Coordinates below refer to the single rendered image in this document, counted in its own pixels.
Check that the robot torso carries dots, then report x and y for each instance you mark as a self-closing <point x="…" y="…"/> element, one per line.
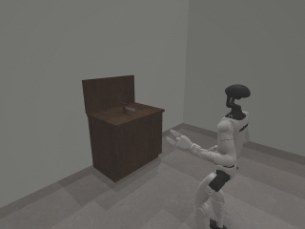
<point x="240" y="129"/>

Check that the counter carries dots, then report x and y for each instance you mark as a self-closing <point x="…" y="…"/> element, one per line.
<point x="122" y="141"/>

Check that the right robot thigh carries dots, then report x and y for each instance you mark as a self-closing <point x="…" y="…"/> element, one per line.
<point x="218" y="196"/>

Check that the left robot hand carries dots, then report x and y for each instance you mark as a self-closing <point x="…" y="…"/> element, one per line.
<point x="183" y="143"/>

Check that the left robot forearm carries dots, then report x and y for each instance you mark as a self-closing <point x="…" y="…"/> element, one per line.
<point x="216" y="158"/>

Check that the left robot upper arm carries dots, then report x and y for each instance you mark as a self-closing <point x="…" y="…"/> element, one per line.
<point x="225" y="129"/>

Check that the right robot hand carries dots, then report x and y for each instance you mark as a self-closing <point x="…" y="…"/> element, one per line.
<point x="213" y="148"/>

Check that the right robot upper arm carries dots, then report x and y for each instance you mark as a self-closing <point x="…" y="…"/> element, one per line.
<point x="247" y="135"/>

